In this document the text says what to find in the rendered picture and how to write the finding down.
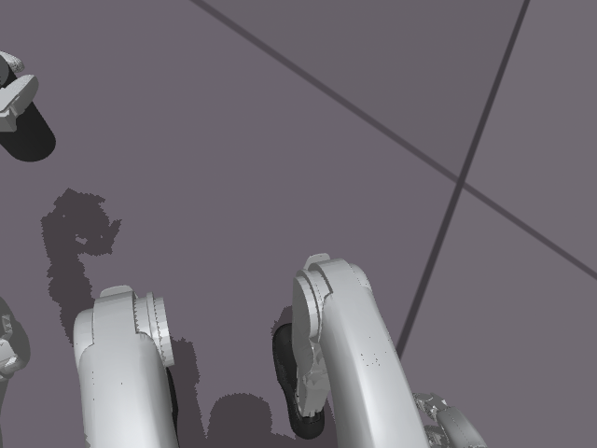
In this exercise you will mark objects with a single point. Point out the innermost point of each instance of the right robot hand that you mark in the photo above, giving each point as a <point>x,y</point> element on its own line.
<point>454,431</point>

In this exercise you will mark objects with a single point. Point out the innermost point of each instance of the can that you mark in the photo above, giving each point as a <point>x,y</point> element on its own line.
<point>33,140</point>

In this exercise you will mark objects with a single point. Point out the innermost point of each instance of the left robot arm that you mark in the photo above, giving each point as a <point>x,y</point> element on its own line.
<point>14,350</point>

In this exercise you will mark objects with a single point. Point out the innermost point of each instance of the left robot hand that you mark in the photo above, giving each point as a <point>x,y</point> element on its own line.
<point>16,97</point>

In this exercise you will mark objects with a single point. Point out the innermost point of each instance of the right robot foot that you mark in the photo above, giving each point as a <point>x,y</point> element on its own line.
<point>286,370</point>

